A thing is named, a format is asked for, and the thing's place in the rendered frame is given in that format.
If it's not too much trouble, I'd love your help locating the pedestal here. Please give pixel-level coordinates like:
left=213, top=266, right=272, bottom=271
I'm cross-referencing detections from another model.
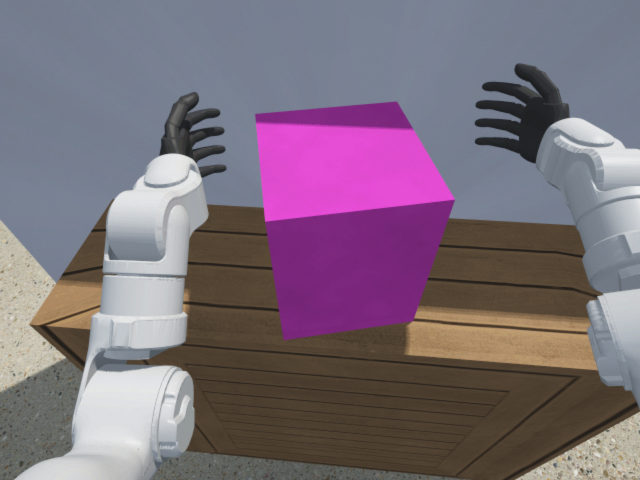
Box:
left=29, top=199, right=640, bottom=480

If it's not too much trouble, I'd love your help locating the carton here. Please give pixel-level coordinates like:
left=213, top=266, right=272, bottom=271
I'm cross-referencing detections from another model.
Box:
left=255, top=102, right=455, bottom=340

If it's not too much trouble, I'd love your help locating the right robot forearm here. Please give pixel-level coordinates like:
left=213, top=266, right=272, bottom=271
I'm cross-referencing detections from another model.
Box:
left=536, top=118, right=640, bottom=293

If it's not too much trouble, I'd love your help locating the left robot upper arm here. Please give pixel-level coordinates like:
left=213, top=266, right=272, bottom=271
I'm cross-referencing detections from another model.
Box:
left=14, top=364, right=195, bottom=480

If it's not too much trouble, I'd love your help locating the left robot forearm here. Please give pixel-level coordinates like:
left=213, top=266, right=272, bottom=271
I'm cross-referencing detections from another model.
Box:
left=72, top=154, right=209, bottom=444

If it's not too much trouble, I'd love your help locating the right robot hand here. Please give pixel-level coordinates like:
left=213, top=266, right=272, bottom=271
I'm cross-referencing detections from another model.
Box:
left=475, top=63, right=570, bottom=163

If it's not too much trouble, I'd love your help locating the left robot hand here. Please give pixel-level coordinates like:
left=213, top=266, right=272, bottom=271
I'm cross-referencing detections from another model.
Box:
left=159, top=92, right=226, bottom=178

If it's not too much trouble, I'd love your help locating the right robot upper arm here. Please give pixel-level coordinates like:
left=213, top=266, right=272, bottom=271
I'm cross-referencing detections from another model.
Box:
left=586, top=289, right=640, bottom=409

